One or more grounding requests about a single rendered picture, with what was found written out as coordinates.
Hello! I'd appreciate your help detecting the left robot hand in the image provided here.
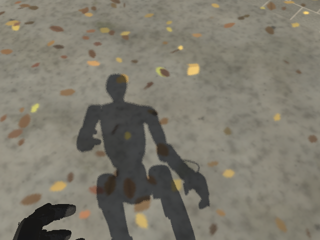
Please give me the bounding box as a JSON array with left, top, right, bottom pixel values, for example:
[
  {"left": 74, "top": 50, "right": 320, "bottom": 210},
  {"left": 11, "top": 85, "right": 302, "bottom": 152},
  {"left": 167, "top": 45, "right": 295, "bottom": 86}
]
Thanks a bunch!
[{"left": 13, "top": 203, "right": 85, "bottom": 240}]

